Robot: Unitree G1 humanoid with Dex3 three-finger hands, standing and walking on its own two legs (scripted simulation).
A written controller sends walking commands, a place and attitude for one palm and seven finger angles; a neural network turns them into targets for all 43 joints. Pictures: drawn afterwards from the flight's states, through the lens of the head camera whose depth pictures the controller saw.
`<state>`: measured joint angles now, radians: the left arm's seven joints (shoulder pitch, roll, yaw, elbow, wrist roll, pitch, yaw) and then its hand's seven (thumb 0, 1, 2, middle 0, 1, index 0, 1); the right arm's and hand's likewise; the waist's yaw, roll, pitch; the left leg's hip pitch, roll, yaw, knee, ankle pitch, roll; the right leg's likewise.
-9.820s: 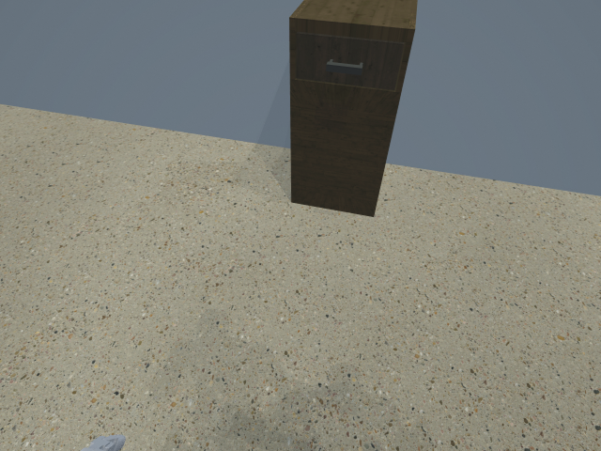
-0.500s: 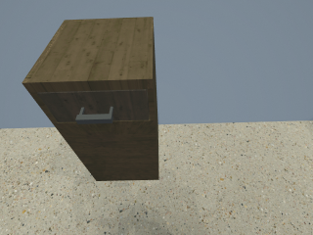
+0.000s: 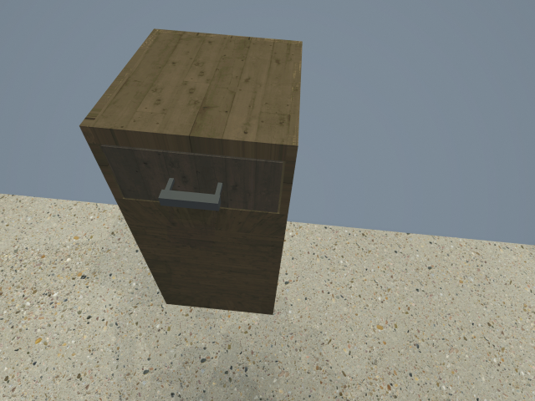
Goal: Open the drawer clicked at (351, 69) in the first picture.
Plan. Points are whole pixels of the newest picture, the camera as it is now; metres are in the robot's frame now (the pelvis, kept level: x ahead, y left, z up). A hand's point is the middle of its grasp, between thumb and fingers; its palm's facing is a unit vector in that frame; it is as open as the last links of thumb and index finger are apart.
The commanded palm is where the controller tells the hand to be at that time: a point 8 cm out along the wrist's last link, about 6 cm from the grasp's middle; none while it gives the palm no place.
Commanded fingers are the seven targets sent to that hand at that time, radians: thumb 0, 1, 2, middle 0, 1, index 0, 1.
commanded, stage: come to a stop and stand still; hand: left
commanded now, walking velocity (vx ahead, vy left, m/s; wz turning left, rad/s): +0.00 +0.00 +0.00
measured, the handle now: (192, 192) +0.50 +0.21 -0.05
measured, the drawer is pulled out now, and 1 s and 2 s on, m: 0.00 0.00 0.00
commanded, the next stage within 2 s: look again from close up in 0.64 s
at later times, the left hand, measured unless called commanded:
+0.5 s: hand out of the picture +0.03 +0.19 -0.17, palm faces +0.01 -0.98 -0.17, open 7.3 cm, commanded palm none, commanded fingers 0.00 0.90 0.90 -0.20 -0.30 -0.20 -0.30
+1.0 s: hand out of the picture +0.01 +0.18 -0.18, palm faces +0.01 -0.98 -0.19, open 7.4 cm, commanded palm none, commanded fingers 0.00 0.90 0.90 -0.20 -0.30 -0.20 -0.30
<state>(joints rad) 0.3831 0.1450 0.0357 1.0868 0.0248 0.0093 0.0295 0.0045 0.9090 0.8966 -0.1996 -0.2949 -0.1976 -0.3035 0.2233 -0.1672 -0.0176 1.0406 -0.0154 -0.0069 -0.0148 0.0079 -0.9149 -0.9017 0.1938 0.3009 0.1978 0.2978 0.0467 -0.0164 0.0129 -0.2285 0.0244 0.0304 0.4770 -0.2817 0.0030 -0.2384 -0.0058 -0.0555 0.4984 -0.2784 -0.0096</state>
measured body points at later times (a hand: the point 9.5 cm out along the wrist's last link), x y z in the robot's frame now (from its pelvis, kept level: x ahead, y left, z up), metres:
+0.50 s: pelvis +0.03 +0.02 +0.01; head +0.04 +0.03 +0.45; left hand +0.03 +0.24 -0.16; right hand -0.01 -0.18 -0.16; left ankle -0.01 +0.12 -0.74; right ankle -0.01 -0.11 -0.74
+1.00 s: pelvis +0.02 +0.01 +0.00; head +0.02 +0.01 +0.45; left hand +0.01 +0.23 -0.16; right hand +0.02 -0.21 -0.16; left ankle -0.01 +0.12 -0.74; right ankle -0.01 -0.11 -0.74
